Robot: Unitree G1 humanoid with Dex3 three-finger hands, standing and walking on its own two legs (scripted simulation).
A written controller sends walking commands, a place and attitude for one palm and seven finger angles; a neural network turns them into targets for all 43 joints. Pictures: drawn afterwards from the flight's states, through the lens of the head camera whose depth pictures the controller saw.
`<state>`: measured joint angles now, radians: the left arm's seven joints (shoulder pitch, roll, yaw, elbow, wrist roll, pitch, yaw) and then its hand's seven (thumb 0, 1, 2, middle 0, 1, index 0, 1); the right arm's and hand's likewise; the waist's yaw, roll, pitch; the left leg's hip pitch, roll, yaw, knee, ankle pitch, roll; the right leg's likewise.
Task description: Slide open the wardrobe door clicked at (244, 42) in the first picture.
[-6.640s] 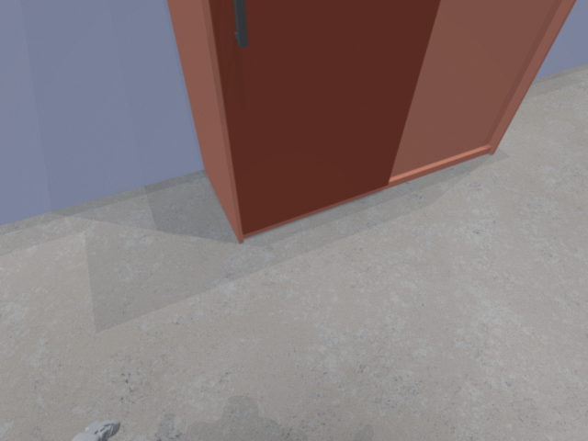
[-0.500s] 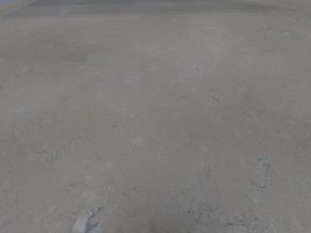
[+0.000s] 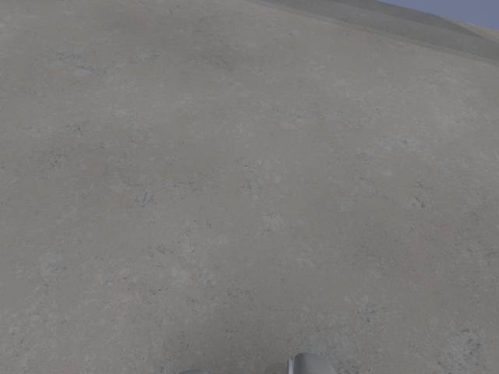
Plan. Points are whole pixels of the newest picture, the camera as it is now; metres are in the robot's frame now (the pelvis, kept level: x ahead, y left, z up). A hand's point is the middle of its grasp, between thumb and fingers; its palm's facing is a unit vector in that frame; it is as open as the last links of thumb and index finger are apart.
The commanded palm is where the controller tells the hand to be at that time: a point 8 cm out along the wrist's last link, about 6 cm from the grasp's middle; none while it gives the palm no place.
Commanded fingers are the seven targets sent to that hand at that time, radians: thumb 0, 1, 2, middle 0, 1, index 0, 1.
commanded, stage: turn to face it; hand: left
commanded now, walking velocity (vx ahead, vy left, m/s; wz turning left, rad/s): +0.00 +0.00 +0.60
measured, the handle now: out of the picture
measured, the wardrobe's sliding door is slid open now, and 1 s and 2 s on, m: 0.00 0.00 0.00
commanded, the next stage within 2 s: none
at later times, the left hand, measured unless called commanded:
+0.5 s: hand out of the picture +0.03 +0.13 -0.13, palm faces +0.32 -0.90 -0.28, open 7.4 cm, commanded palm none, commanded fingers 0.00 0.90 0.90 -0.20 -0.30 -0.20 -0.30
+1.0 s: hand out of the picture -0.18 +0.13 -0.18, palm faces +0.64 -0.73 -0.26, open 7.4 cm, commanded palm none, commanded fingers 0.00 0.90 0.90 -0.20 -0.30 -0.20 -0.30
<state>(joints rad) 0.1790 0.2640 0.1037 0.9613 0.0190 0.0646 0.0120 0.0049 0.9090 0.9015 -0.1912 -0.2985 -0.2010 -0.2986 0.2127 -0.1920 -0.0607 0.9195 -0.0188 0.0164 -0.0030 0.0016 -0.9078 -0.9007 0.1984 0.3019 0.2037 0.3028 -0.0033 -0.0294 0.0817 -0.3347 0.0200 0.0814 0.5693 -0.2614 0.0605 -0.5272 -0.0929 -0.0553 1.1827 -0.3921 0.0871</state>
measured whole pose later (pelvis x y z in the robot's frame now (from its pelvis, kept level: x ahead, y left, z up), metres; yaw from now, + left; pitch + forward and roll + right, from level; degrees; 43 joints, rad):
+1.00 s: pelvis -0.06 -0.07 -0.01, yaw +36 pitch +0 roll +0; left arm 0.26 0.28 0.08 0.96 0.02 0.08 0.01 0.01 0.90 0.90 -0.20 -0.30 -0.20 -0.30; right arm 0.11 -0.22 -0.05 0.89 -0.01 0.03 0.02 0.00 -0.91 -0.90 0.20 0.30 0.20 0.30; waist 0.04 -0.06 0.08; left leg -0.27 0.01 0.06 0.60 -0.33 0.03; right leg -0.43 -0.16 -0.14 0.98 -0.51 0.08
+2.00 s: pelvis -0.09 -0.09 +0.00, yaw +71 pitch +0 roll -2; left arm 0.21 0.29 0.09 0.93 0.02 0.08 0.00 0.01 0.91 0.90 -0.19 -0.30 -0.20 -0.30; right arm 0.15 -0.22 -0.05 0.89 -0.02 0.03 0.01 0.00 -0.91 -0.90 0.20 0.30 0.20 0.30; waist 0.01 -0.04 0.08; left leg -0.29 0.00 0.01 0.55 -0.26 0.04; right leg -0.49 -0.12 -0.07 1.13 -0.43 0.09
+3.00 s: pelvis -0.10 -0.13 +0.01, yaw +107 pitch +0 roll -2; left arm 0.20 0.28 0.08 0.92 0.01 0.07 0.00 0.01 0.91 0.90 -0.19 -0.30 -0.20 -0.30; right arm 0.16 -0.22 -0.04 0.89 -0.01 0.03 0.01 0.00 -0.91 -0.90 0.20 0.30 0.21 0.30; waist 0.01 -0.03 0.07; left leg -0.25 -0.02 -0.01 0.50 -0.25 0.04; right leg -0.50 -0.11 -0.04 1.13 -0.40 0.10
